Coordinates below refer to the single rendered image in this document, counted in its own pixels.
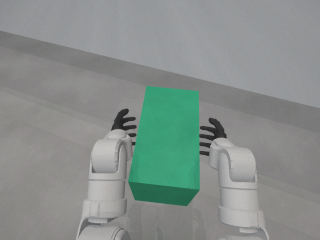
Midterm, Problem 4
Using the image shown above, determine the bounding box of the carton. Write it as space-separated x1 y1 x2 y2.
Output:
128 86 200 206

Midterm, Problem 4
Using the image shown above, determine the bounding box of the left robot hand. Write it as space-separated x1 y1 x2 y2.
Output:
111 108 137 146

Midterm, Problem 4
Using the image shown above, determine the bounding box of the robot right forearm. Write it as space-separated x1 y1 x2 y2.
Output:
208 137 270 240

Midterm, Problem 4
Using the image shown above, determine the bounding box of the robot left upper arm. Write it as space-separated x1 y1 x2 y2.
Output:
78 224 131 240

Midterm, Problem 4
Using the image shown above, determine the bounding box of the robot left forearm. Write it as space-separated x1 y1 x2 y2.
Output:
76 129 133 240

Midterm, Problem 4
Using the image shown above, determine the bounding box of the right robot hand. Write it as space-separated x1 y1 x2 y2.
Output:
199 117 227 156

